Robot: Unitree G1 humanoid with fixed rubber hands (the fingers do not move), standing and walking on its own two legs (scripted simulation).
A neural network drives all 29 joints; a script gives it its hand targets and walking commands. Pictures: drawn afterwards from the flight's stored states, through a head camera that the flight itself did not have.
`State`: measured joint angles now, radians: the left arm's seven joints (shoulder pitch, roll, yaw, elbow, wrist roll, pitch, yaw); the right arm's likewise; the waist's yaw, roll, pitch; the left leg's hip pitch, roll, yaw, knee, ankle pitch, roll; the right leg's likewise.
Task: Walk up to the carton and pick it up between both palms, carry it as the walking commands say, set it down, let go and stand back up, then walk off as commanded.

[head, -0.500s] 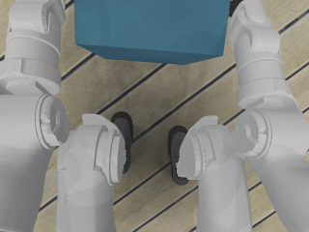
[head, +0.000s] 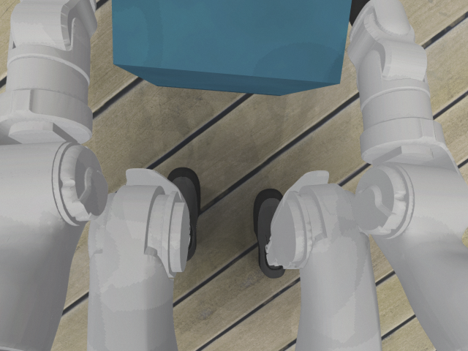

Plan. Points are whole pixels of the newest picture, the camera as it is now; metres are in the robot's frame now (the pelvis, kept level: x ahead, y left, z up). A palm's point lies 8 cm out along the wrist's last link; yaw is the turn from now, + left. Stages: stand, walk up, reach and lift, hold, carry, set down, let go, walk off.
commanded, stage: set down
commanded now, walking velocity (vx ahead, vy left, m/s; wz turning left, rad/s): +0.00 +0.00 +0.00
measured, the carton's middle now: out of the picture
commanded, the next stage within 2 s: none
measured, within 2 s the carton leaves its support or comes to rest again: neither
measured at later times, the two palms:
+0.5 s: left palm out of the picture +0.54 +0.24 -0.17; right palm (360, 7) +0.55 -0.12 -0.17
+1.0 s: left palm out of the picture +0.55 +0.26 -0.08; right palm out of the picture +0.56 -0.15 -0.08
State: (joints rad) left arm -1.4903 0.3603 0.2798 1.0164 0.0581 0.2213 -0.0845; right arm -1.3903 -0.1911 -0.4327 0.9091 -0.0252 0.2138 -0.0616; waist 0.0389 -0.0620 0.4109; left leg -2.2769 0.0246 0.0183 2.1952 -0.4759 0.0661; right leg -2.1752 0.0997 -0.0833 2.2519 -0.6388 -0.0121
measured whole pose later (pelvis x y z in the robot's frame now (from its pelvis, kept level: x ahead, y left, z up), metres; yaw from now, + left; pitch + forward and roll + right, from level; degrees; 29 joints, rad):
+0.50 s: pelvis +0.01 +0.00 +0.00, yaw +0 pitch +34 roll -3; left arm -1.48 0.46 0.10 1.17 -0.17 0.06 0.06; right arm -1.42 -0.25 -0.17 1.04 0.18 0.09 -0.17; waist 0.02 -0.04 0.42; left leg -2.29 0.02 0.02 2.19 -0.50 0.06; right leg -2.19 0.10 -0.08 2.24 -0.66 -0.01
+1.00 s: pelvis +0.01 +0.00 +0.04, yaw +0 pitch +39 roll -3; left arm -1.38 0.50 0.15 1.06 -0.17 0.14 0.00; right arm -1.30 -0.27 -0.17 0.89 0.18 0.17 -0.16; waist 0.00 -0.02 0.22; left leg -2.25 0.01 0.02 2.05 -0.49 0.05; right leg -2.15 0.10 -0.06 2.11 -0.64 -0.01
